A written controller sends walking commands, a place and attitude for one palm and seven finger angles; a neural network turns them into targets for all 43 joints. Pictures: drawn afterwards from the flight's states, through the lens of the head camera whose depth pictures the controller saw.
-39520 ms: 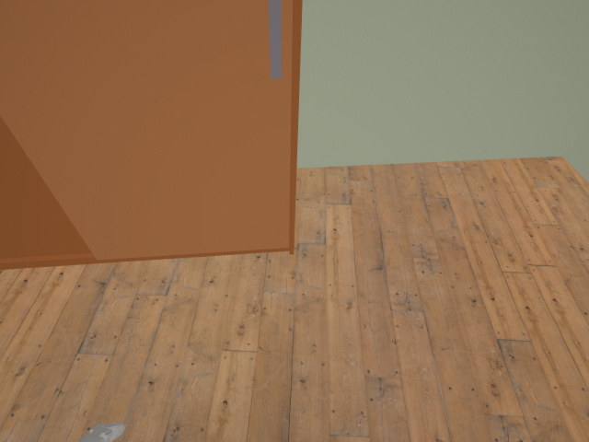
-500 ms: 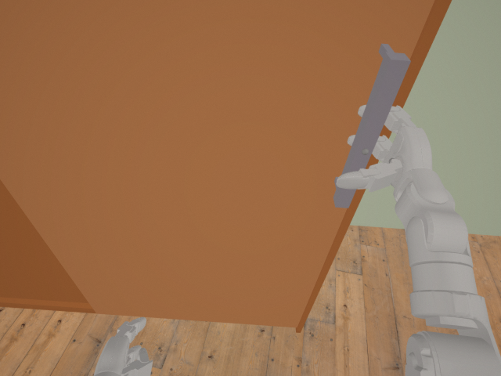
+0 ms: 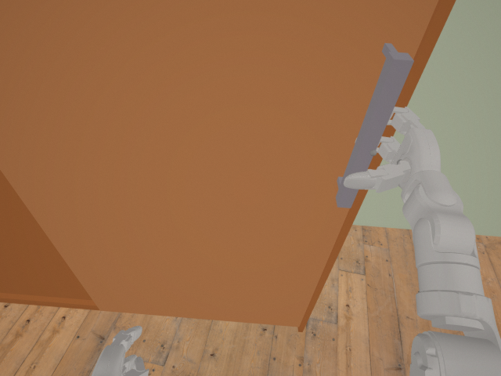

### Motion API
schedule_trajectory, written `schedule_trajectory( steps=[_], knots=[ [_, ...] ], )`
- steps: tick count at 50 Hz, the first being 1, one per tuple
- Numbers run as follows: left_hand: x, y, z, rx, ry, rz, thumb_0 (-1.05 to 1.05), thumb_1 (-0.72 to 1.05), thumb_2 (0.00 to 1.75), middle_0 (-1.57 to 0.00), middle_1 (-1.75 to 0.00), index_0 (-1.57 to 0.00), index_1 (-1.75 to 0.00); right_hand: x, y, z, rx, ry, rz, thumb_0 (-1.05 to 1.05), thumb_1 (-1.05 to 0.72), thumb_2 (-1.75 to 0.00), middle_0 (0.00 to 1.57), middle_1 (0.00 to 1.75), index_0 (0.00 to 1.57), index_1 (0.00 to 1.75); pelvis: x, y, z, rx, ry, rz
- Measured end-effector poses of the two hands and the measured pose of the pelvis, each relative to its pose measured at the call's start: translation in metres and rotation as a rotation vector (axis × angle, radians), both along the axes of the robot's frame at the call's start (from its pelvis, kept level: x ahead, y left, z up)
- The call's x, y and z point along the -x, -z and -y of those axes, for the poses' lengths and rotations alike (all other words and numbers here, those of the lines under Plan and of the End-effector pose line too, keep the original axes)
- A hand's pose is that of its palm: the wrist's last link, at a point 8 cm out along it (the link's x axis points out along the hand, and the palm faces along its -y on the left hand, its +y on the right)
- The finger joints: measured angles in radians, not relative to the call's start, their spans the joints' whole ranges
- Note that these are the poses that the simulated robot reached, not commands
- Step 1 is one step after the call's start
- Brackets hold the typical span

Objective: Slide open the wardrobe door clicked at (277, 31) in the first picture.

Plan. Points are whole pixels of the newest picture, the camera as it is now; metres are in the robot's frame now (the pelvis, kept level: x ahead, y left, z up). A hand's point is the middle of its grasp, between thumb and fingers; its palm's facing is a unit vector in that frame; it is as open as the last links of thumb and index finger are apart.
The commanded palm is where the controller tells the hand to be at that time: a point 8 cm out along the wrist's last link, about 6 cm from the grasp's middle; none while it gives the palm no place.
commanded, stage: grip the handle and tug to test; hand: right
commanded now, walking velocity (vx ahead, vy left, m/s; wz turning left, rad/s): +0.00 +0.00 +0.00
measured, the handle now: (363, 135) +0.46 -0.15 +0.19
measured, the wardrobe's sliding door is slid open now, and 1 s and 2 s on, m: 0.00 0.00 0.00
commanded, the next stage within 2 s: tug the door sideways, standing still in 1.34 s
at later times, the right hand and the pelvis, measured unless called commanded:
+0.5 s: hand (364, 148) +0.41 -0.14 +0.20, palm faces +0.02 +1.00 +0.01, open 7.1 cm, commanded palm +0.37 -0.19 +0.20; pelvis +0.01 +0.00 +0.00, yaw +0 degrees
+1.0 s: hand (362, 150) +0.40 -0.13 +0.20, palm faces +0.01 +1.00 +0.01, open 6.3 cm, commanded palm +0.36 -0.19 +0.20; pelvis +0.01 +0.00 +0.00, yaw +1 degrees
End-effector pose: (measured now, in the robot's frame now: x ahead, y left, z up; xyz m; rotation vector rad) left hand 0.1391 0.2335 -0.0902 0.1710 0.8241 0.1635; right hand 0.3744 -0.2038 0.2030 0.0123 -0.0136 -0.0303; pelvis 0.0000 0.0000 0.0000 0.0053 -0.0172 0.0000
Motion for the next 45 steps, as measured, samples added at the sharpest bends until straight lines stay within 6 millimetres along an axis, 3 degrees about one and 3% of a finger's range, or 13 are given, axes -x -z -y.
schedule_trajectory(
  steps=[9,18,27,45],
  knots=[
    [-0.007,-0.001,0.004,-0.004,0.016,0.01,0.01,0.9,0.9,-0.2,-0.3,-0.2,-0.3,-0.002,-0.001,-0.003,0.01,-0.011,-0.006,-0.01,0.26,-0.41,0.33,1.24,0.32,1.23,0.0,0.0,0.002,-0.001,0.008,-0.002],
    [-0.012,0.0,0.009,0.009,0.02,0.011,0.01,0.9,0.9,-0.2,-0.3,-0.2,-0.3,-0.012,-0.003,-0.016,0.002,-0.024,-0.002,-0.01,-0.13,-0.57,0.37,1.29,0.37,1.29,-0.004,0.0,0.003,0.0,0.003,-0.01],
    [-0.012,0.0,0.006,0.016,0.012,-0.002,0.01,0.9,0.9,-0.2,-0.3,-0.2,-0.3,-0.008,0.0,-0.01,0.004,-0.013,0.002,0.0,-0.54,-0.74,0.41,1.35,0.41,1.35,-0.009,0.0,0.001,0.0,-0.006,-0.007],
    [-0.025,-0.01,-0.003,0.007,-0.005,0.042,0.01,0.9,0.9,-0.2,-0.3,-0.2,-0.3,-0.004,0.0,-0.016,0.001,-0.021,0.001,0.0,-0.63,-0.76,0.34,1.37,0.33,1.36,-0.012,-0.001,-0.003,0.0,-0.018,-0.003]
  ],
)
